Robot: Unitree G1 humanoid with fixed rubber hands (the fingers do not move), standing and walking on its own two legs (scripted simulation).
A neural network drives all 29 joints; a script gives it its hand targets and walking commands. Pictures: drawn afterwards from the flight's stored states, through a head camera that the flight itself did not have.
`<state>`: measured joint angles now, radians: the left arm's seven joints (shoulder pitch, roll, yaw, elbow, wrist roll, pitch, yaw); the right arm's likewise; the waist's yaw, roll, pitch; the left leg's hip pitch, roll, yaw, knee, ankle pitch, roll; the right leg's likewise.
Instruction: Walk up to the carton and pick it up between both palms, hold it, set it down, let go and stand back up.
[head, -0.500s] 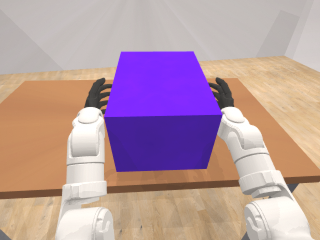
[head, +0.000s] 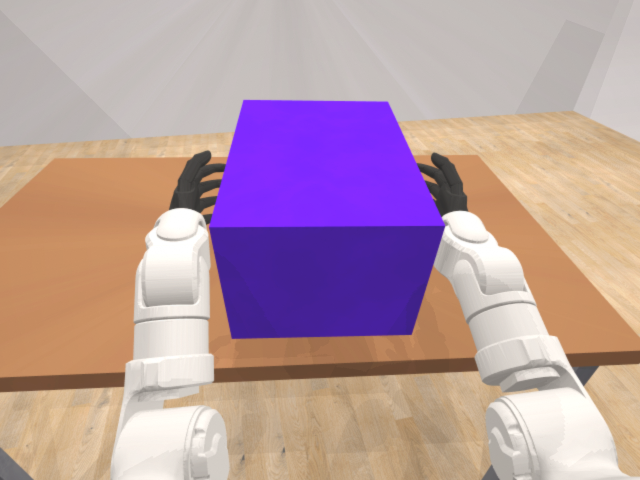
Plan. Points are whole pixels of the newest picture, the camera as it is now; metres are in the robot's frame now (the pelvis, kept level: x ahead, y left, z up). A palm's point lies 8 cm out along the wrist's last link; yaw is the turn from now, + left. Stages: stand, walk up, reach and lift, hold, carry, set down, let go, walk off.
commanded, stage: hold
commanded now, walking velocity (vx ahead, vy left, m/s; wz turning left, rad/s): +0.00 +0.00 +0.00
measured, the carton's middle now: (319, 205) +0.43 +0.00 +0.19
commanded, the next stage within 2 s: none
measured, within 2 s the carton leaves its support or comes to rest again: neither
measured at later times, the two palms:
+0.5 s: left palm (189, 218) +0.36 +0.16 +0.22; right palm (447, 216) +0.36 -0.15 +0.22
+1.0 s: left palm (191, 215) +0.36 +0.15 +0.22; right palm (450, 217) +0.36 -0.16 +0.21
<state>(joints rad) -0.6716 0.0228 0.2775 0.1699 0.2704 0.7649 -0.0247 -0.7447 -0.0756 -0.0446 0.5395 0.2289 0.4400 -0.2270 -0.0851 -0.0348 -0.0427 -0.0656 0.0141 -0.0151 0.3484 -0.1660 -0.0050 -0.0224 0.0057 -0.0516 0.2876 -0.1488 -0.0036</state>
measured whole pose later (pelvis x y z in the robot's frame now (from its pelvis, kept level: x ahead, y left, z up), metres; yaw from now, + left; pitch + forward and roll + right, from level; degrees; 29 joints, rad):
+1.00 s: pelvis +0.00 +0.00 +0.00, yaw +0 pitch -7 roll -1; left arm -0.67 0.01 0.28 0.16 0.28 0.77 -0.03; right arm -0.74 -0.08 -0.03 0.53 0.23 0.45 -0.23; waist -0.08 -0.03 -0.04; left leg -0.06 0.02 -0.01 0.34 -0.17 0.00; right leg -0.01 0.01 -0.04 0.28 -0.15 0.00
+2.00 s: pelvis +0.00 +0.00 +0.00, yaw +0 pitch -7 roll -1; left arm -0.66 0.03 0.27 0.15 0.27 0.77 -0.03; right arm -0.74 -0.07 -0.04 0.52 0.23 0.44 -0.23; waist -0.09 -0.04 -0.04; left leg -0.06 0.01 -0.02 0.35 -0.17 -0.01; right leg -0.02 0.01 -0.05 0.28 -0.15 0.00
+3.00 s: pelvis +0.00 +0.00 +0.00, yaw +0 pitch -7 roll -1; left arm -0.66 0.02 0.27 0.16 0.27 0.77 -0.03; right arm -0.73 -0.08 -0.03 0.52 0.23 0.45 -0.23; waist -0.09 -0.03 -0.04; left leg -0.06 0.01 -0.01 0.35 -0.17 0.00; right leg -0.02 0.01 -0.05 0.28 -0.15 0.00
